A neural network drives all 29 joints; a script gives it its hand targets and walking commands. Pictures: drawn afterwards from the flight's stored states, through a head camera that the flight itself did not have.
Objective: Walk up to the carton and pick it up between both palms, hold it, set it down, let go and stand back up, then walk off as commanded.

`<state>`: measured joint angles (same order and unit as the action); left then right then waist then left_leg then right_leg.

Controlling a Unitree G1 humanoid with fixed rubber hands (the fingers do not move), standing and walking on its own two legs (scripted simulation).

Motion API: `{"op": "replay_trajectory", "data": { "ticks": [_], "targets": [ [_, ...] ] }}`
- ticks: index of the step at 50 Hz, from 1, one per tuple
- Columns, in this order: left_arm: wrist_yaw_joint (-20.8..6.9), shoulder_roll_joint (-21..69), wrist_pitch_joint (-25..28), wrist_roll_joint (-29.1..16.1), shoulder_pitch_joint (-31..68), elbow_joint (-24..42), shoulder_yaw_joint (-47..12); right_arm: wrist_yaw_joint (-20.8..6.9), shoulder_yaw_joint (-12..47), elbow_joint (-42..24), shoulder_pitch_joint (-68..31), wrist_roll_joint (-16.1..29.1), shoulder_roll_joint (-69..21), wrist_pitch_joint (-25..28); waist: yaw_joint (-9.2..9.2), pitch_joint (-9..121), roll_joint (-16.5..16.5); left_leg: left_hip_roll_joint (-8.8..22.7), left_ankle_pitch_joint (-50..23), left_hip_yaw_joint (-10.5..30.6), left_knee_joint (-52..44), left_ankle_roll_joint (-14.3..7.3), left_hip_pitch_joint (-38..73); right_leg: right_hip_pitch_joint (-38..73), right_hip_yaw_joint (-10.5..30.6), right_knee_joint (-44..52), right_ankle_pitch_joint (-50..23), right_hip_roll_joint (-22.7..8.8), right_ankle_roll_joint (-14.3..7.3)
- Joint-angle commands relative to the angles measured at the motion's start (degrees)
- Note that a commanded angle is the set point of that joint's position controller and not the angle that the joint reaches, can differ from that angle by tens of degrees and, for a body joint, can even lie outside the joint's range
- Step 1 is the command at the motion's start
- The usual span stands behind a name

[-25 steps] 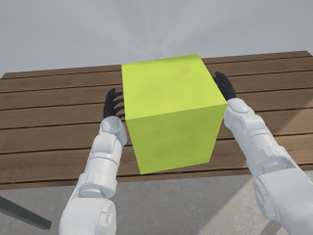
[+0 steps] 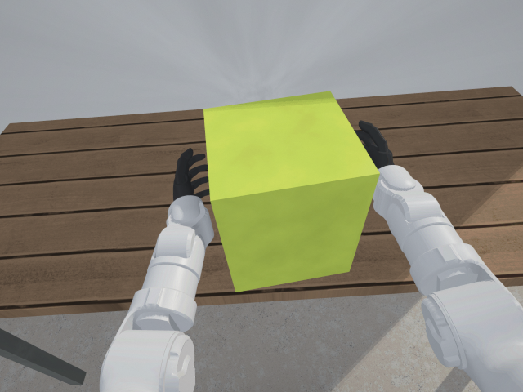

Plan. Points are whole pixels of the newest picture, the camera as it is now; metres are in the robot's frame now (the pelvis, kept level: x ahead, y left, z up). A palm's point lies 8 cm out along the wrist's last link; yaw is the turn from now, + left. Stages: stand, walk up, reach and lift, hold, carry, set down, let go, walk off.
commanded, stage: reach and lift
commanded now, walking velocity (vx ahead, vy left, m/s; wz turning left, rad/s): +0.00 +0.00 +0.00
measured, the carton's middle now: (281, 195) +0.43 +0.00 +0.07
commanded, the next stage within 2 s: none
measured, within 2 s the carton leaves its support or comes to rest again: leaves its support in 0.26 s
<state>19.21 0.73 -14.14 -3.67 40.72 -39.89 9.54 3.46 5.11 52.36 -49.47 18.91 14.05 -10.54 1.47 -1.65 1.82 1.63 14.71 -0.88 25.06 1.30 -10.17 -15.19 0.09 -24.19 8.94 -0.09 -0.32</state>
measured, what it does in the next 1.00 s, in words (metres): stands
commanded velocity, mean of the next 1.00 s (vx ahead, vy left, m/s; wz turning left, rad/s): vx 0.00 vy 0.00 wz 0.00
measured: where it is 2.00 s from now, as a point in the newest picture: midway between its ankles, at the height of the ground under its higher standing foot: outside the picture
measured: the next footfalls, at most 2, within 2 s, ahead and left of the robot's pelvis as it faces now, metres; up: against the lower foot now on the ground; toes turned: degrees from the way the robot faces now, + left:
none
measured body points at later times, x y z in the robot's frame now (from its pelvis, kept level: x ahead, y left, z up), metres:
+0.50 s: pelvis +0.00 +0.00 +0.00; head -0.02 -0.01 +0.45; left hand +0.39 +0.17 +0.14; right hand +0.43 -0.13 +0.15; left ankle -0.02 +0.13 -0.74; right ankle +0.04 -0.12 -0.74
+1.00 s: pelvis +0.00 +0.00 +0.00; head -0.02 -0.01 +0.45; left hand +0.39 +0.19 +0.16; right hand +0.43 -0.11 +0.16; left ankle -0.02 +0.13 -0.74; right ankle +0.04 -0.12 -0.74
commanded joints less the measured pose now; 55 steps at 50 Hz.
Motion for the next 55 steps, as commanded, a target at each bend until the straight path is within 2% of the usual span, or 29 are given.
{"op": "replay_trajectory", "data": {
  "ticks": [1,4,6,8,9,10,14,19,24,29,34,45,55],
  "targets": [
    [-2.24,13.52,4.24,0.9,37.07,13.91,-8.54,-0.62,0.79,-8.56,-34.49,-1.81,-10.29,4.67,6.65,33.22,0.6,0.28,-23.61,1.31,-2.2,5.03,1.87,5.03,0.0,5.51,-8.65,5.95,-4.12],
    [-3.13,16.07,4.17,1.0,38.51,15.06,-9.27,-0.92,1.08,-9.53,-35.09,-2.25,-13.87,4.83,6.51,34.43,0.52,0.13,-25.21,1.3,-2.09,4.94,2.86,6.41,-0.1,5.54,-10.26,6.02,-3.94],
    [-4.49,20.48,3.97,1.62,40.54,15.97,-10.07,-1.76,1.7,-10.49,-36.19,-3.12,-19.6,4.86,6.31,35.56,0.44,-0.08,-26.44,1.31,-1.98,4.82,3.71,7.63,-0.22,5.55,-11.54,5.98,-3.77],
    [-7.18,30.48,3.28,2.72,44.4,17.79,-12.57,-3.83,3.9,-12.84,-38.96,-4.41,-31.49,4.51,5.91,37.41,0.38,-0.45,-28.47,1.45,-1.84,4.68,5.2,9.27,-0.49,5.51,-13.43,5.88,-3.55],
    [-9.38,38.67,2.69,3.63,47.49,18.99,-14.71,-5.67,5.7,-14.6,-41.3,-5.45,-41.0,4.17,5.48,38.48,0.12,-0.68,-29.71,1.69,-1.77,4.62,6.11,10.29,-0.75,5.56,-14.48,5.78,-3.46],
    [-10.64,42.34,2.26,4.3,48.13,20.05,-16.29,-6.63,6.47,-15.86,-41.56,-5.8,-45.28,4.13,4.96,40.39,-0.02,-0.84,-31.26,1.85,-1.43,4.64,7.01,11.5,-0.99,5.36,-16.25,5.79,-3.31],
    [-12.71,42.69,-0.09,5.47,44.45,22.25,-18.67,-7.14,6.71,-18.42,-38.65,-5.33,-46.62,3.7,2.92,43.59,-0.38,-1.4,-33.75,1.86,-0.52,4.67,6.61,16.32,-1.38,4.68,-21.96,6.05,-2.45],
    [-15.95,39.14,-3.94,7.63,44.33,19.38,-15.3,-6.62,4.52,-17.31,-38.84,-6.36,-46.51,1.75,0.47,36.41,-3.05,-2.66,-24.61,1.27,-3.07,3.01,2.49,20.36,-1.22,5.67,-19.81,4.93,-1.23],
    [-18.35,36.7,-6.86,8.71,46.01,17.87,-13.06,-6.3,1.29,-15.54,-40.74,-7.88,-46.01,0.74,-1.58,32.03,-3.38,-3.48,-17.84,0.88,-5.14,2.07,1.31,21.36,-1.52,6.6,-15.26,4.06,-0.33],
    [-18.53,37.59,-7.42,7.31,49.89,18.75,-15.31,-6.15,-0.08,-16.29,-44.63,-8.43,-46.12,0.96,-3.79,33.85,-2.28,-3.79,-13.96,1.57,-5.41,1.98,0.81,20.37,-2.21,6.69,-11.78,4.07,-0.1],
    [-18.41,37.68,-7.96,6.13,51.78,19.02,-16.61,-5.48,0.22,-17.28,-46.67,-8.05,-46.94,0.5,-4.98,34.2,-2.67,-4.11,-11.49,1.88,-5.63,1.55,-0.17,20.69,-2.34,6.68,-11.03,3.89,0.23],
    [-19.55,37.54,-10.08,2.47,52.35,22.87,-20.16,-1.81,5.32,-27.0,-51.31,-3.89,-50.82,-1.83,-7.23,38.24,-4.16,-5.63,-14.01,2.5,-4.03,0.78,-1.51,27.2,-1.33,5.3,-20.26,3.54,1.78],
    [-21.66,36.84,-12.95,0.35,52.33,25.35,-21.74,1.31,5.85,-29.14,-49.28,-2.38,-52.19,-6.26,-10.78,36.07,-3.7,-6.03,-15.07,3.25,-4.23,1.29,-1.27,29.54,-0.93,5.46,-22.77,3.67,2.34]
  ]
}}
